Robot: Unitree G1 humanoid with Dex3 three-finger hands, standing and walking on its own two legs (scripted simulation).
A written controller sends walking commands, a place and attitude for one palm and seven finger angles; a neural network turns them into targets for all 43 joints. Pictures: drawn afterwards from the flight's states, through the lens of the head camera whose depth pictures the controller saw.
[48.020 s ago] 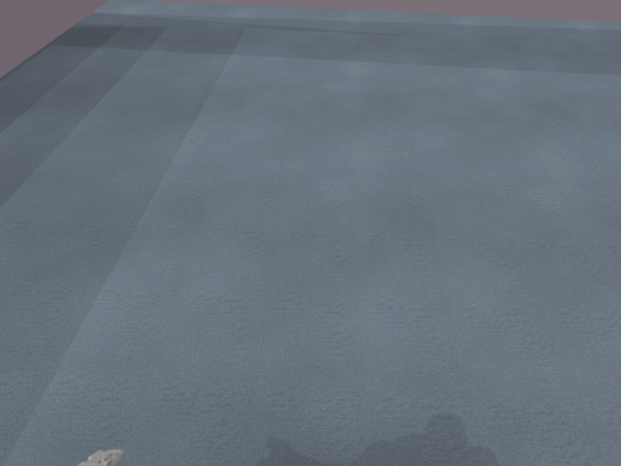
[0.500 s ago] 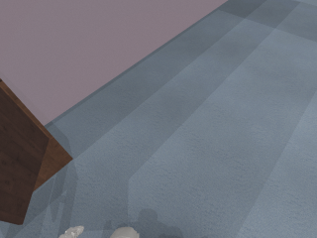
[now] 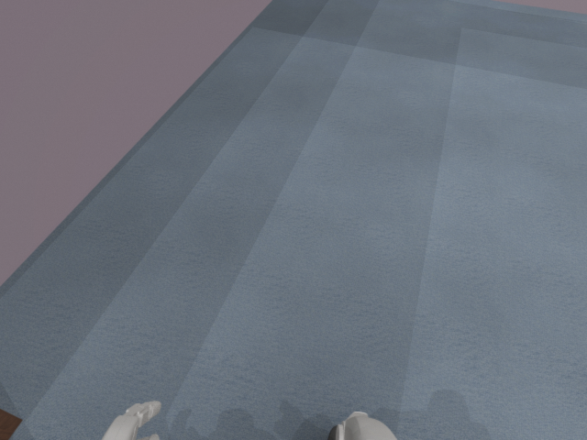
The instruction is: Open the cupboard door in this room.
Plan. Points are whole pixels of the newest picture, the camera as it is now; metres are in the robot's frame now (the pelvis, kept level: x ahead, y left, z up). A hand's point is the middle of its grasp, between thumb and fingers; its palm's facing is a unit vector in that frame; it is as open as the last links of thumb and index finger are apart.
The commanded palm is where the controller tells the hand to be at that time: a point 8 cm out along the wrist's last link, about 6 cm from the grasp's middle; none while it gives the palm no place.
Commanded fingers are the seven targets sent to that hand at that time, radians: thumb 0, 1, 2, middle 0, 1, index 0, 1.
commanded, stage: walk to a spot facing it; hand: left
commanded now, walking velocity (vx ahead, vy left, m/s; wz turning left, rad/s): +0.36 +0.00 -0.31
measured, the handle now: out of the picture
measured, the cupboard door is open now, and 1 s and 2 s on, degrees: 46 46 46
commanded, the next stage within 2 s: turn to face it in 0.76 s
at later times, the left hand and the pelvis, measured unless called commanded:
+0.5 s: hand (210, 343) +0.29 +0.16 -0.17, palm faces -0.12 -0.98 -0.19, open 7.3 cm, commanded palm none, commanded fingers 0.00 0.90 0.90 -0.20 -0.30 -0.20 -0.30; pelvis +0.22 -0.03 +0.00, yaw -8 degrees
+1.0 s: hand (254, 271) +0.45 +0.09 -0.19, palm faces -0.04 -0.99 -0.17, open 7.3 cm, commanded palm none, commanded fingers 0.00 0.90 0.90 -0.20 -0.30 -0.20 -0.30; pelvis +0.45 -0.09 -0.01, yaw -5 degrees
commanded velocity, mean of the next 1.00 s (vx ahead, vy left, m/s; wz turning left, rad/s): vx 0.29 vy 0.00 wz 0.05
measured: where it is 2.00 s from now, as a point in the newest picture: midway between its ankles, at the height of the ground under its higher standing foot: (342, 317)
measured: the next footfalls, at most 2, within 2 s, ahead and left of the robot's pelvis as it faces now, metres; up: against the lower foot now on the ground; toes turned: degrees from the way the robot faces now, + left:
right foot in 0.04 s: +0.14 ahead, -0.13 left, +0.00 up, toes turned -7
left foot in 0.36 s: +0.29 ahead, +0.10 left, +0.00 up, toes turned +1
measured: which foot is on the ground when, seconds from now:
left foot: down 0.00-0.04, up 0.06-0.34, down 0.36-0.64, up 0.66-0.94, down 0.96-1.00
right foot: up 0.00-0.02, down 0.04-0.36, up 0.38-0.64, down 0.66-0.96, up 0.98-1.00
